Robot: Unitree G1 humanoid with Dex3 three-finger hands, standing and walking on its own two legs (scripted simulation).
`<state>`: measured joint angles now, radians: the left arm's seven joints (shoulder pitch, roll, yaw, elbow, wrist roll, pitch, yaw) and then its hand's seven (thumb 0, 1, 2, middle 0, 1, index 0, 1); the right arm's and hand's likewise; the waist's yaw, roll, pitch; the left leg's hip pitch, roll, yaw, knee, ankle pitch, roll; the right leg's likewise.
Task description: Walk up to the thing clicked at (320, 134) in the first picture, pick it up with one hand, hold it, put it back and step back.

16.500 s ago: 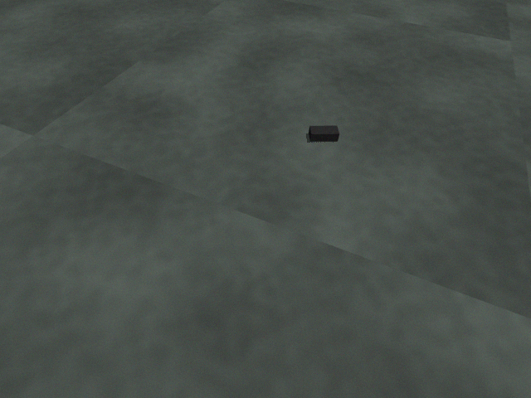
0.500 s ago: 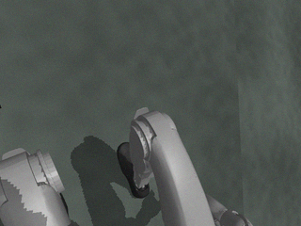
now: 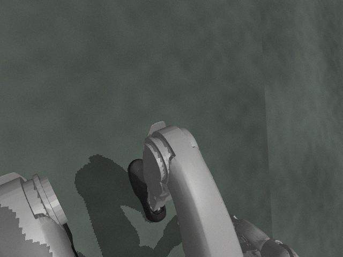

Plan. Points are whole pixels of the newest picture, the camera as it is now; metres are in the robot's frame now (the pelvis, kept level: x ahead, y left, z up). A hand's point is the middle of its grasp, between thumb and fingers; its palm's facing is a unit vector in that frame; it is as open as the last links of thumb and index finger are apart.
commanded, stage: close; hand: left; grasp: from above
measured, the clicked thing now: out of the picture +0.45 +0.31 -0.28
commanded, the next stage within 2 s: settle in 0.66 s
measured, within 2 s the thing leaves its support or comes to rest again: leaves its support in 1.12 s
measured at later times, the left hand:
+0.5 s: hand out of the picture +0.43 +0.32 -0.25, palm faces -0.42 -0.12 -0.90, open 10.7 cm
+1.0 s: hand out of the picture +0.44 +0.32 -0.25, palm faces -0.44 -0.16 -0.88, open 10.6 cm
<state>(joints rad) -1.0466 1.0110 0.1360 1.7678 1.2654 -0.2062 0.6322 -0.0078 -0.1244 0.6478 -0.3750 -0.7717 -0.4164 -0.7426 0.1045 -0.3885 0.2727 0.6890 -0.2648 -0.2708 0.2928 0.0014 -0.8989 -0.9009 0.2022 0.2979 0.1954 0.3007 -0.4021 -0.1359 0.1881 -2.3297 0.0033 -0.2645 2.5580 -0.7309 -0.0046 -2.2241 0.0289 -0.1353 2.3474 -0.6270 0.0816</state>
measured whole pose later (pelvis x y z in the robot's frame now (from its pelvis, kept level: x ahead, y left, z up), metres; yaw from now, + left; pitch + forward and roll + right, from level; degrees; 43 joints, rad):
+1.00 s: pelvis +0.00 +0.00 +0.00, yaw +0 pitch +27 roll -15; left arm -1.05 1.02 0.14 1.74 1.30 -0.24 0.62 0.00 -0.07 0.53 -0.60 -0.67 -0.63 -0.61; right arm 0.12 -0.37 0.30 0.65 -0.27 -0.25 0.27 0.00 -0.91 -0.90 0.20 0.30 0.20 0.30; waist -0.40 -0.13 0.20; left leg -2.32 0.00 -0.27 2.55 -0.72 0.00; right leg -2.21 0.03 -0.14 2.33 -0.62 0.08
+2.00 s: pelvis +0.00 -0.01 +0.04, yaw +7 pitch +34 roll -9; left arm -0.89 0.74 0.07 1.28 1.19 -0.17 0.28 -0.01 -0.07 0.49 -0.67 -0.56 -0.70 -0.51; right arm 0.21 -0.31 0.05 0.70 -0.10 -0.04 0.16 0.00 -0.92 -0.91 0.20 0.30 0.20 0.30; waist -0.25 0.03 -0.07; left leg -2.29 -0.01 -0.14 2.36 -0.68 0.00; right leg -2.22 -0.02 -0.05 2.25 -0.63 0.05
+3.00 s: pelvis +0.03 -0.01 +0.32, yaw +12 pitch +20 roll -2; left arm -0.32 0.47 -0.13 0.70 0.98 -0.01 0.06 -0.02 -0.07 0.49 -0.68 -0.56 -0.70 -0.51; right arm 0.21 -0.24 -0.02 0.69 0.04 0.02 -0.05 0.01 -0.90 -0.90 0.21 0.30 0.20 0.30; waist -0.08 0.04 -0.17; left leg -1.20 0.04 -0.03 1.41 -0.55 0.00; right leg -1.19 -0.02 -0.01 1.35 -0.51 0.04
